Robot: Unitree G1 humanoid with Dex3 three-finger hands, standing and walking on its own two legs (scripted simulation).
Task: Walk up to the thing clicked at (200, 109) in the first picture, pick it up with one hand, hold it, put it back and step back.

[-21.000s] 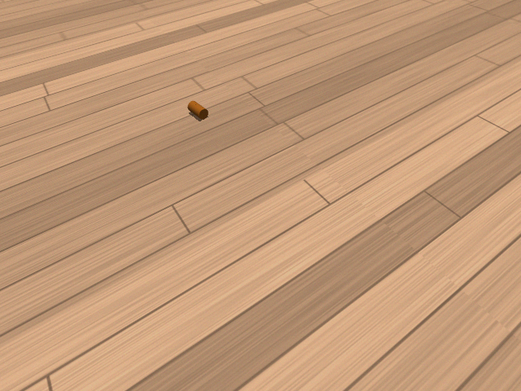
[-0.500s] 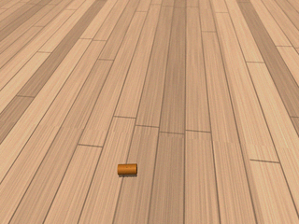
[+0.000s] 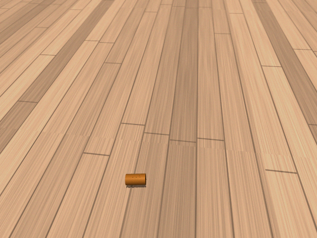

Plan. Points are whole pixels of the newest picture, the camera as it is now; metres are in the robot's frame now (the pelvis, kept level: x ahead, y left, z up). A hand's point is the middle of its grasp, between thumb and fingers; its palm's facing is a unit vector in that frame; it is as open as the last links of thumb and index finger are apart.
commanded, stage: stand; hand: left
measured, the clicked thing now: (135, 179) +0.58 +0.19 -0.75
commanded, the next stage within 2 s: walk up in 0.04 s
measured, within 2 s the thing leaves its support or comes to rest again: neither
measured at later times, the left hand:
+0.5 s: hand out of the picture +0.13 +0.19 -0.16, palm faces -0.04 -0.92 -0.40, open 7.4 cm
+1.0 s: hand (78, 237) +0.16 +0.27 -0.18, palm faces +0.03 -0.91 -0.40, open 7.4 cm
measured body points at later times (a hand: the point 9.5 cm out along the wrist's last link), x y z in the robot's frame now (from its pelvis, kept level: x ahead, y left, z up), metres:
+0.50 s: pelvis +0.06 -0.07 -0.02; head +0.09 -0.09 +0.42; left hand +0.14 +0.24 -0.13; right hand +0.09 -0.39 -0.16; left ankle +0.00 +0.07 -0.71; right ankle +0.12 -0.20 -0.75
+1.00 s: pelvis +0.07 -0.02 -0.03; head +0.12 +0.00 +0.42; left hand +0.16 +0.31 -0.15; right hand +0.17 -0.34 -0.14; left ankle +0.07 +0.10 -0.75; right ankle +0.05 -0.16 -0.72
